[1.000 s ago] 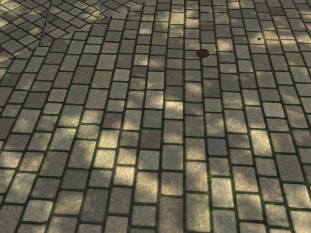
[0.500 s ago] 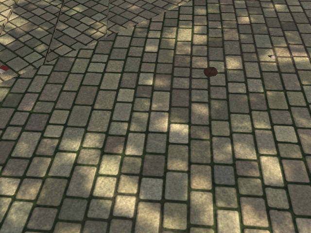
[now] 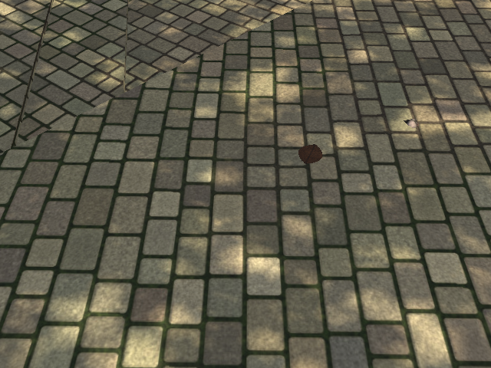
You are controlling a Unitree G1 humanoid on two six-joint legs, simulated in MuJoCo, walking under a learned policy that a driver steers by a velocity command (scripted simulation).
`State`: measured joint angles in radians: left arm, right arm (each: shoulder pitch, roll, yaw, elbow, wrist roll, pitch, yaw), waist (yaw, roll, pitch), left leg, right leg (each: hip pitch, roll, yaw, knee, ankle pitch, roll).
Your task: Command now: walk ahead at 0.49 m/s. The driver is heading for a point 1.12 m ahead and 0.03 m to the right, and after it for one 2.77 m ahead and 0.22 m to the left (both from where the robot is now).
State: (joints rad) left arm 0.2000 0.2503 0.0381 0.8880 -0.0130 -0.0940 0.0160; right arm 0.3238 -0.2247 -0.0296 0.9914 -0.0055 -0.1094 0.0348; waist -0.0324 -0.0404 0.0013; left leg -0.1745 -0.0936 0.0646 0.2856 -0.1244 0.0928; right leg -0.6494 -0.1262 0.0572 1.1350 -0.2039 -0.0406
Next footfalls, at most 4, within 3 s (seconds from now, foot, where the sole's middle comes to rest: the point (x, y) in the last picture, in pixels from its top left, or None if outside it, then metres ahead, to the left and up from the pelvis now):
0.30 right None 0.34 -0.17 -0.78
0.86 left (221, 323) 0.65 0.07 -0.78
1.44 right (290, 231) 0.97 -0.16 -0.78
1.92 left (224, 187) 1.17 0.06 -0.78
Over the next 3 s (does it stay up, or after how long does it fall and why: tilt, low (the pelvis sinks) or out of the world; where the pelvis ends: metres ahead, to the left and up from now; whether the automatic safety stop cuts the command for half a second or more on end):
stays up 1.09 -0.07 -0.01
